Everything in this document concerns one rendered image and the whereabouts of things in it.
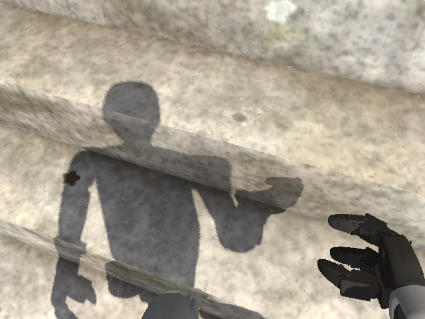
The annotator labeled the right robot forearm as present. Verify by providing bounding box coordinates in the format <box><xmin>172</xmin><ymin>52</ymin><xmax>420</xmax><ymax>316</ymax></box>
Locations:
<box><xmin>388</xmin><ymin>285</ymin><xmax>425</xmax><ymax>319</ymax></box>

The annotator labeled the robot left thigh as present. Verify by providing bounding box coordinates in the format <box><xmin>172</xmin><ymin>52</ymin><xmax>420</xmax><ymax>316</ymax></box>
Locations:
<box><xmin>141</xmin><ymin>292</ymin><xmax>199</xmax><ymax>319</ymax></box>

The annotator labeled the left robot shin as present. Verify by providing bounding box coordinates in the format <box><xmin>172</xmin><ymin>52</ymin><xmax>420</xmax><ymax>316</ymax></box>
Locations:
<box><xmin>150</xmin><ymin>289</ymin><xmax>184</xmax><ymax>303</ymax></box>

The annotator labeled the robot right hand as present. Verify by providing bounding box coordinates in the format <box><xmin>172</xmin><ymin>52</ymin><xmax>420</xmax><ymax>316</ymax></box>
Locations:
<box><xmin>317</xmin><ymin>213</ymin><xmax>425</xmax><ymax>309</ymax></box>

